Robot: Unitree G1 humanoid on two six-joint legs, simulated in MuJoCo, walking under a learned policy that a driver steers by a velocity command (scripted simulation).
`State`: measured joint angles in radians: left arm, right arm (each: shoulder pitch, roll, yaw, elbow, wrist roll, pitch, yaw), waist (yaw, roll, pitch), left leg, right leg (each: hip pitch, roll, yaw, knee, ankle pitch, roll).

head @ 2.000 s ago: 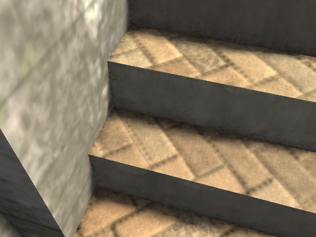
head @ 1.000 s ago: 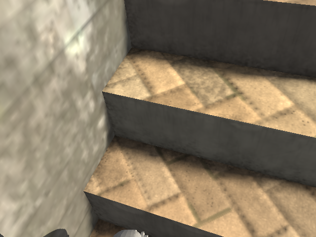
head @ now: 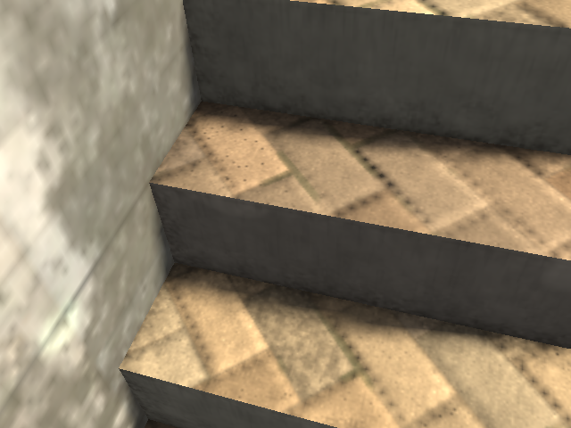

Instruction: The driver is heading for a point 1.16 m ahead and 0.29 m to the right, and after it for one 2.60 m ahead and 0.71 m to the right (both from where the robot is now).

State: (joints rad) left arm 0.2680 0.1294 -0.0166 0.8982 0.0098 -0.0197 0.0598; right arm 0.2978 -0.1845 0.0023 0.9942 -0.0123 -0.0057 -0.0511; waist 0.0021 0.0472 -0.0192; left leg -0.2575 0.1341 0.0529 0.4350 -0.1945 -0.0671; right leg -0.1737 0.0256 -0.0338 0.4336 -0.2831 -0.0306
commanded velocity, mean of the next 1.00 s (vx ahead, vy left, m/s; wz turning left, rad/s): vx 0.24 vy -0.08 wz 0.00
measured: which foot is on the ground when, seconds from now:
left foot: down 0.00-0.94, up 0.96-1.00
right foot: down 0.00-0.48, up 0.50-0.92, down 0.94-1.00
